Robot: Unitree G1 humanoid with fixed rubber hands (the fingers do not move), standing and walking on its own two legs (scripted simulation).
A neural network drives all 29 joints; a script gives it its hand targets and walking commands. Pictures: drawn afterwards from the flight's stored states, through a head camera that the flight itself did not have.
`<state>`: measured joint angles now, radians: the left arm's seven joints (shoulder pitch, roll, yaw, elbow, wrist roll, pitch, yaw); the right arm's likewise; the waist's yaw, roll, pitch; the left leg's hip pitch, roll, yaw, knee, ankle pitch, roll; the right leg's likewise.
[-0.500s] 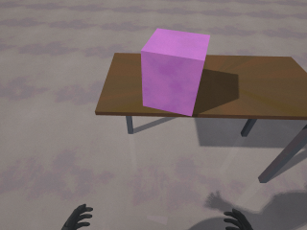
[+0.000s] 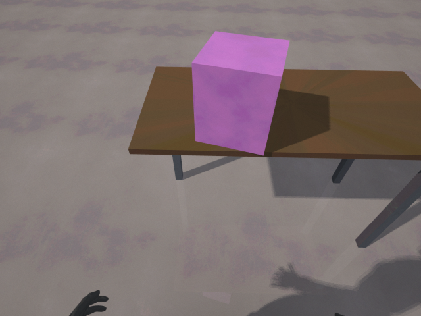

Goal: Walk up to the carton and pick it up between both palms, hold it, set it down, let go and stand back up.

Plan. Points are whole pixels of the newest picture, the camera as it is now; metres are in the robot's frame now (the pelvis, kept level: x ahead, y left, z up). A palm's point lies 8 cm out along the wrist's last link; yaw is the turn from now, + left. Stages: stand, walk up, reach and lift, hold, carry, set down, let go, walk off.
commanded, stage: stand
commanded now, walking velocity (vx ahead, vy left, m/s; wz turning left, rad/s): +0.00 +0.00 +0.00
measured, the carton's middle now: (239, 93) +0.70 -0.05 +0.06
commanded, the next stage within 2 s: none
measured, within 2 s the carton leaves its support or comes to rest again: neither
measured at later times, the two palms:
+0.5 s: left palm out of the picture +0.11 +0.27 -0.09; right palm out of the picture +0.09 -0.27 -0.11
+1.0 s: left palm out of the picture +0.08 +0.27 -0.10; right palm out of the picture +0.06 -0.27 -0.12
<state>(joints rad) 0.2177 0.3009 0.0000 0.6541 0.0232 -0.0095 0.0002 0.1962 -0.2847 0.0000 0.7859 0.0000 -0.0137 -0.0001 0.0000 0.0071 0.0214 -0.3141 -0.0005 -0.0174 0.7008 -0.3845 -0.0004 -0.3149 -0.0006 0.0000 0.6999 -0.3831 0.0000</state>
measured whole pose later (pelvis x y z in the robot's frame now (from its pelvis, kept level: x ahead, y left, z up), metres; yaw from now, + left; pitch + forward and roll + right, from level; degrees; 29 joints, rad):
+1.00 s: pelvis -0.02 +0.00 +0.00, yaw +0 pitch -2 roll +0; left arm 0.22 0.31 0.00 0.79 0.02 -0.01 0.00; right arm 0.20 -0.30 0.00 0.93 0.00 -0.02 0.00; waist 0.00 0.01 0.02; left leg -0.31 0.00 -0.02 0.70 -0.35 0.00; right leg -0.31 0.00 0.00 0.70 -0.35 0.00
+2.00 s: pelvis -0.04 +0.00 +0.01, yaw +0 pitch -1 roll +0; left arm 0.22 0.31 0.00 0.88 0.01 -0.01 0.00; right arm 0.20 -0.30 0.00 1.00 0.00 -0.02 0.00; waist 0.00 0.01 0.02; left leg -0.31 0.00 -0.02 0.60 -0.27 0.00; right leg -0.31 0.00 0.00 0.59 -0.26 0.00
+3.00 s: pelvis -0.04 +0.00 +0.01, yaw +0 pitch -1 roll +0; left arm 0.22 0.31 0.00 0.90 0.01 -0.02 0.00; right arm 0.20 -0.30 0.00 1.02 0.00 -0.03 0.00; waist 0.00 0.01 0.02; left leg -0.31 0.00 -0.02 0.57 -0.25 0.00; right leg -0.31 0.00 0.00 0.57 -0.25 0.00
